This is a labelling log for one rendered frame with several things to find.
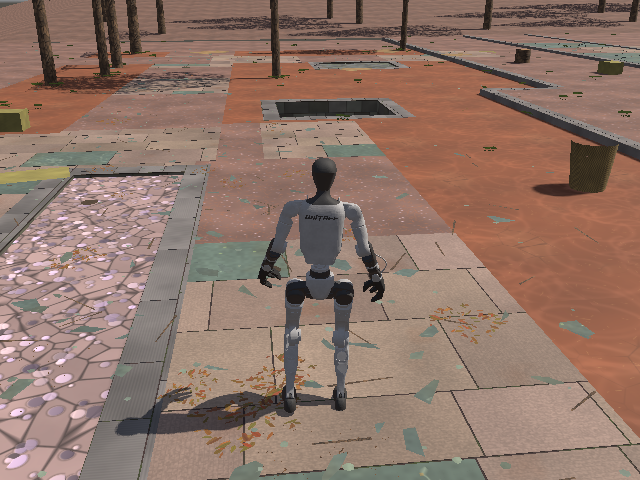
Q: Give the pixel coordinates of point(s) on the robot left forearm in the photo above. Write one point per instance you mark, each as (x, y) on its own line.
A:
(270, 258)

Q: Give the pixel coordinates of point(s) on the robot left shin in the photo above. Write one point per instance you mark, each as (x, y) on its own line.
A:
(290, 364)

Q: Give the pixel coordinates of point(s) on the robot left upper arm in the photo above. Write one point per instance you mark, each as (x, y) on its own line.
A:
(290, 209)

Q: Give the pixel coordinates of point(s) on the robot right hand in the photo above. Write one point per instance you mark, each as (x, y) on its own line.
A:
(380, 286)

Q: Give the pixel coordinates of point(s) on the left robot thigh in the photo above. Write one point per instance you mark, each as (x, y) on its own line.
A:
(294, 299)

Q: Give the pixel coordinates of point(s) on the robot left hand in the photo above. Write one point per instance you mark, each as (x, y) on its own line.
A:
(262, 276)

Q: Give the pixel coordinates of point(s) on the robot right forearm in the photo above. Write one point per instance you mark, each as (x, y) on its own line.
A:
(372, 266)

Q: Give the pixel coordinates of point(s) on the robot right upper arm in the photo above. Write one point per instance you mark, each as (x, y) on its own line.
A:
(354, 213)

